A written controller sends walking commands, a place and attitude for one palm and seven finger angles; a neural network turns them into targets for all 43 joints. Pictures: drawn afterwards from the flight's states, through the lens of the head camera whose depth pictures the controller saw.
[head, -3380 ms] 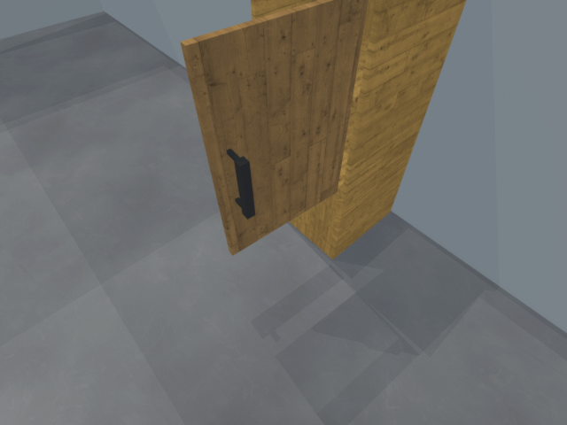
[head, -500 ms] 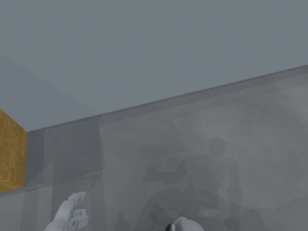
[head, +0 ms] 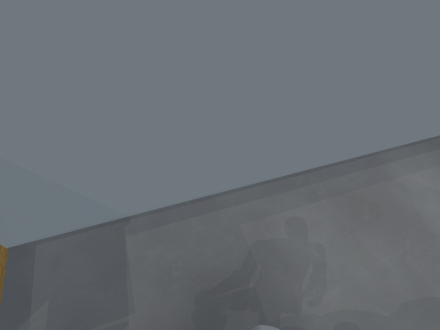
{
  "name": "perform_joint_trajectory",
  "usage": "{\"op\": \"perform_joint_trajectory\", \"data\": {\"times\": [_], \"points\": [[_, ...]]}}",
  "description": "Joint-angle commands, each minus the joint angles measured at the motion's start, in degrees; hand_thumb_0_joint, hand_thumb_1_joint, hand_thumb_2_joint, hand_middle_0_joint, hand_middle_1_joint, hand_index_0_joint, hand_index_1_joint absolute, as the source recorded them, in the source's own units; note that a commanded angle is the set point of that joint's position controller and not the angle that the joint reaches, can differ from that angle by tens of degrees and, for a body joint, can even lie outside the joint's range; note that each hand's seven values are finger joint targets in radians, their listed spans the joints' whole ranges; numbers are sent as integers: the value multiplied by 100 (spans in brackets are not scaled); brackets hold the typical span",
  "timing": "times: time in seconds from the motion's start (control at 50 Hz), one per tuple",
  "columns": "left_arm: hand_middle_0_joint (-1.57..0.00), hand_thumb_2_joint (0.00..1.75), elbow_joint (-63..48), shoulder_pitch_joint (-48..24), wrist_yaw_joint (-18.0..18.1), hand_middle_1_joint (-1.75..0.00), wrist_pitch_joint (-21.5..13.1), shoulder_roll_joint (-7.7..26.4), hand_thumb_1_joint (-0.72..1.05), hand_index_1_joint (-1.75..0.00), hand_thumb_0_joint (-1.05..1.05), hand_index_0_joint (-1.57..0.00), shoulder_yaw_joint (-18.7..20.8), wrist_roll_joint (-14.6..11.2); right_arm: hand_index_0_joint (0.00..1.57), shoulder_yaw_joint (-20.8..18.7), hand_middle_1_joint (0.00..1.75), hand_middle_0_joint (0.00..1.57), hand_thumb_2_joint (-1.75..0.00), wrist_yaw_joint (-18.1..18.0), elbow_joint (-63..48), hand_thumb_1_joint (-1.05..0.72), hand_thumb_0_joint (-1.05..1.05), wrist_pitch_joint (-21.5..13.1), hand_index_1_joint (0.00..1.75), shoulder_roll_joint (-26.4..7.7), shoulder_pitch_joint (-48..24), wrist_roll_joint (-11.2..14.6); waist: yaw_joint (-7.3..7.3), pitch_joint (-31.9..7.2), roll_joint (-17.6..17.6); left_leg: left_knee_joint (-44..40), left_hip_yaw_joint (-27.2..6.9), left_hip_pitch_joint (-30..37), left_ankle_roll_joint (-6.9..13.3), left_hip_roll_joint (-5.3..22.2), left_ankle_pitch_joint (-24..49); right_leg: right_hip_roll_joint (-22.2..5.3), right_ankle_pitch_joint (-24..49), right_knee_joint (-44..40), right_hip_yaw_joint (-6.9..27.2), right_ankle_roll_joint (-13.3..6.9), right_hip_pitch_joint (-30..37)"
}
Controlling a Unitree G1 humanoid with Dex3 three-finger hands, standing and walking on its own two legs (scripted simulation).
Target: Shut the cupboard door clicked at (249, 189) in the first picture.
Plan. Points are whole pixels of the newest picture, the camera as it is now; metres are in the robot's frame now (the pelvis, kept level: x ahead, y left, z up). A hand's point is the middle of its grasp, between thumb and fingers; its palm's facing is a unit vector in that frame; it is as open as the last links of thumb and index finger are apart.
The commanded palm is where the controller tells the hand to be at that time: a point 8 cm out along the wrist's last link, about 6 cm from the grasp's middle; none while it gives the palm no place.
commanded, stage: walk to a spot facing it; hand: left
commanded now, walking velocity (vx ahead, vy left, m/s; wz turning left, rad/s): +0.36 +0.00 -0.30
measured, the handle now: out of the picture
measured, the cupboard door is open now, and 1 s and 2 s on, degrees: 86 86 86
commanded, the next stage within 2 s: turn to face it in 0.18 s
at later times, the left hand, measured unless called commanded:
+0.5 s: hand (188, 249) +0.31 +0.09 -0.16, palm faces +0.00 -0.98 -0.21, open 7.2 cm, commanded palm none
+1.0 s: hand (171, 240) +0.33 +0.14 -0.16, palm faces +0.29 -0.91 -0.28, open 7.4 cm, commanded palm none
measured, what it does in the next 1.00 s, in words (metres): walks ahead, turning left: right foot, then left foot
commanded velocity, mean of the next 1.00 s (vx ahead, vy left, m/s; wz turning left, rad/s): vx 0.07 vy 0.00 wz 0.37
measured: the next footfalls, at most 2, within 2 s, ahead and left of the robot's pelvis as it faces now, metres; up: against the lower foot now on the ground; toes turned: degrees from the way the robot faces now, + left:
right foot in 0.28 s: +0.25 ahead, -0.16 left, +0.00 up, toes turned -12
left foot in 0.72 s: +0.35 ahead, +0.04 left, +0.00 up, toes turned +15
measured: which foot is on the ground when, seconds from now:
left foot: down 0.00-0.28, up 0.30-0.70, down 0.72-1.00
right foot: up 0.00-0.26, down 0.28-0.72, up 0.74-1.00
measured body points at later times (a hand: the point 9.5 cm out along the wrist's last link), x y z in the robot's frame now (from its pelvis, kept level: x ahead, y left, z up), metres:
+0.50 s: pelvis +0.21 -0.09 +0.01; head +0.24 -0.09 +0.45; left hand +0.31 +0.14 -0.14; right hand +0.19 -0.31 -0.15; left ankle +0.22 +0.05 -0.68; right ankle +0.22 -0.15 -0.74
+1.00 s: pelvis +0.29 -0.10 +0.00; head +0.34 -0.09 +0.44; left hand +0.32 +0.18 -0.14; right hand +0.43 -0.33 -0.15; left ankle +0.31 +0.03 -0.74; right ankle +0.32 -0.25 -0.70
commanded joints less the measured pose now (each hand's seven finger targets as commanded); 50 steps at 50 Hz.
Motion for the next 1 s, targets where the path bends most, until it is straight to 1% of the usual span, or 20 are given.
{"op": "perform_joint_trajectory", "data": {"times": [0.0, 0.16, 0.2, 0.22, 0.24, 0.26, 0.28, 0.3, 0.32, 0.38, 0.46, 0.6, 0.66, 0.68, 0.7, 0.72, 0.76, 0.8, 0.94, 0.98], "points": [[-20, 90, -578, -304, -104, -30, -112, 66, 90, -30, 0, -20, -14, 2, 20, -169, 30, 20, -90, -67, 173, -90, 0, -77, 30, -897, 949, 34, -155, -135, 988, -1825, -865, 1013, 482, 1428, 1068, -421, 538, -604, 104, 159, -981], [-20, 90, -757, -1086, -141, -30, -93, 10, 90, -30, 0, -20, -46, -1, 20, -163, 30, 20, -90, -28, 440, -90, 0, 64, 30, -978, 1273, -17, -301, 233, 964, -1544, -196, 917, 451, 1514, 1310, -209, 813, -3082, -561, 33, 53], [-20, 90, -600, -535, -122, -30, -124, 189, 90, -30, 0, -20, 13, 4, 20, -154, 30, 20, -90, -21, 447, -90, 0, 108, 30, -1042, 1149, -3, 28, 5, 726, -757, 34, 768, 292, 1377, 1713, 27, 885, -3521, -707, -75, 1042], [-20, 90, -348, 245, -96, -30, -178, 375, 90, -30, 0, -20, 83, 20, 20, -139, 30, 20, -90, -20, 438, -90, 0, 105, 30, -997, 1040, 39, 394, -367, 438, 273, 259, 487, 120, 1093, 2026, 80, 1009, -3780, -571, -189, 2104], [-20, 90, -101, 1111, -21, -30, -255, 902, 90, -30, 0, -20, 224, 64, 20, -109, 30, 20, -90, 22, 337, -90, 0, 88, 30, -793, 991, 125, 743, -939, -546, 1939, 641, -683, -135, 577, 1094, -951, 1024, -4068, 806, -597, 3536], [-20, 90, 13, 1582, 53, -30, -258, 1448, 90, -30, 0, -20, 322, -28, 20, -74, 30, 20, -90, 12, 169, -90, 0, 85, 30, -541, 1086, 200, 750, -1375, -1818, 3714, 303, -1671, -318, -143, -2184, -2383, 1544, -5022, 2930, -1255, 4056], [-20, 90, -51, 1235, 126, -30, -243, 1304, 90, -30, 0, -20, 272, -122, 20, -109, 30, 20, -90, -7, 167, -90, 0, 146, 30, -744, 910, 178, 610, -1051, -1136, 4254, -534, -1923, -223, 172, -2069, -2369, 1618, -5262, 2688, -1347, 3657], [-20, 90, -155, 702, 200, -30, -229, 938, 90, -30, 0, -20, 197, -116, 20, -132, 30, 20, -90, -21, 192, -90, 0, 184, 30, -610, 643, 181, 414, -516, -579, 4255, -720, -1922, -231, 376, -1566, -2218, 1984, -5305, 2079, -1169, 2912], [-20, 90, -294, 298, 224, -30, -239, 747, 90, -30, 0, -20, 118, -98, 20, -95, 30, 20, -90, -44, 285, -90, 0, 217, 30, -454, 645, 170, 193, -402, -596, 4106, -874, -1769, -271, 522, -1245, -2064, 2534, -5237, 1518, -1056, 2338], [-20, 90, -415, -243, 242, -30, -340, 307, 90, -30, 0, -20, -66, -74, 20, -13, 30, 20, -90, -40, 543, -90, 0, 403, 30, -184, 1093, 121, -257, -440, -355, 3235, -815, -931, -354, 523, -797, -1728, 3460, -5339, 156, -779, 1496], [-20, 90, -473, -369, 250, -30, -322, 290, 90, -30, 0, -20, -16, -85, 20, -26, 30, 20, -90, 32, 466, -90, 0, 515, 30, -72, 948, 108, -291, -345, -248, 2398, -411, -984, -446, 365, -314, -1608, 3633, -5291, -492, -703, 1624], [-20, 90, -551, -312, 291, -30, -183, 578, 90, -30, 0, -20, 92, -37, 20, -92, 30, 20, -90, 119, -107, -90, 0, 551, 30, -326, 22, 90, -99, -200, -389, 1190, -232, -1023, -353, 292, -421, -1926, 3740, -4576, -643, -585, 2119], [-20, 90, -707, -366, 260, -30, -131, 723, 90, -30, 0, -20, 123, -106, 20, -181, 30, 20, -90, 114, -57, -90, 0, 515, 30, -774, 700, 14, -480, -740, 320, 43, -322, 491, -96, 156, 1386, -1542, 3394, -2866, -1093, -64, 1650], [-20, 90, -878, -301, 247, -30, -78, 497, 90, -30, 0, -20, 95, -164, 20, -306, 30, 20, -90, 77, -91, -90, 0, 474, 30, -1331, 998, -37, -581, -956, 1765, -340, -2172, 1304, 607, 1417, 3364, -785, 766, -1644, -1271, 404, 373], [-20, 90, -1140, -703, 260, -30, -30, 410, 90, -30, 0, -20, -10, -161, 20, -366, 30, 20, -90, 9, -89, -90, 0, 493, 30, -1676, 1172, 21, -709, -937, 2252, -655, -3410, 1408, 1334, 2322, 4737, -258, -2122, -390, -591, 543, -405], [-20, 90, -1268, -870, 282, -30, 50, 566, 90, -30, 0, -20, 32, -98, 20, -370, 30, 20, -90, -22, -115, -90, 0, 525, 30, -1724, 985, 22, -612, -846, 1376, -749, -3126, 1011, 1422, 2334, 3244, -342, -2031, -50, 38, 450, -388], [-20, 90, -1228, -967, 244, -30, 112, 500, 90, -30, 0, -20, 97, -47, 20, -352, 30, 20, -90, -73, -395, -90, 0, 502, 30, -1605, 354, 18, -392, -630, 1293, -1000, -3072, 395, 1094, 1855, 1743, -407, -1299, 61, 111, 519, -629], [-20, 90, -1166, -794, 192, -30, 178, 501, 90, -30, 0, -20, 105, -41, 20, -306, 30, 20, -90, -86, -505, -90, 0, 490, 30, -1499, -42, 29, -188, -448, 1278, -1062, -2436, 72, 783, 1411, 1330, -370, -762, -270, 156, 552, -417], [-20, 90, -1284, -686, 186, -30, 204, 429, 90, -30, 0, -20, 60, -81, 20, -464, 30, 20, -90, -8, -638, -90, 0, 586, 30, -1730, -210, 14, -219, -729, 1211, -928, -2449, 58, 667, 960, 739, 23, -733, -2299, -141, 544, 481], [-20, 90, -1233, -348, 202, -30, 174, 509, 90, -30, 0, -20, 74, -98, 20, -498, 30, 20, -90, 13, -724, -90, 0, 636, 30, -1728, -417, 41, -60, -711, 1196, -690, -2468, -334, 544, 793, 684, 149, -284, -3197, -220, 515, 1174]]}}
